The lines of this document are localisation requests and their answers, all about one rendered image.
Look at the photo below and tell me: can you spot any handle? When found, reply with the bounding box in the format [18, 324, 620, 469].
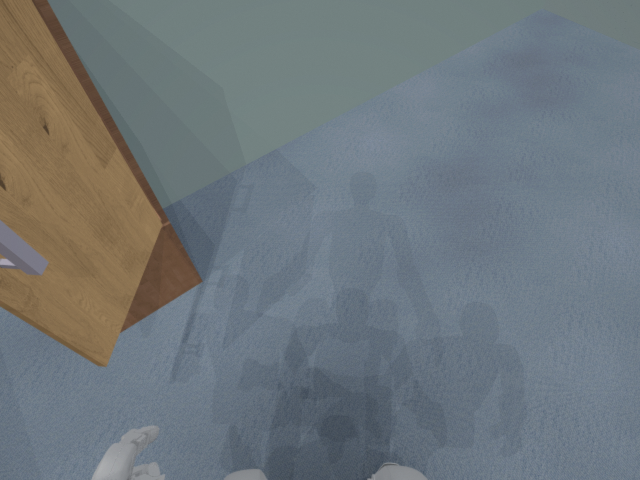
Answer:
[0, 220, 49, 275]

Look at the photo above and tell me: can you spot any cupboard door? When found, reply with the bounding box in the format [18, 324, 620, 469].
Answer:
[0, 0, 163, 367]

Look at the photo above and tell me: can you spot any robot right shin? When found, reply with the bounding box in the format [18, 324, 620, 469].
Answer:
[376, 463, 399, 473]

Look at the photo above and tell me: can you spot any robot left hand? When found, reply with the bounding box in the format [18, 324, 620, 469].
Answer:
[91, 425, 165, 480]

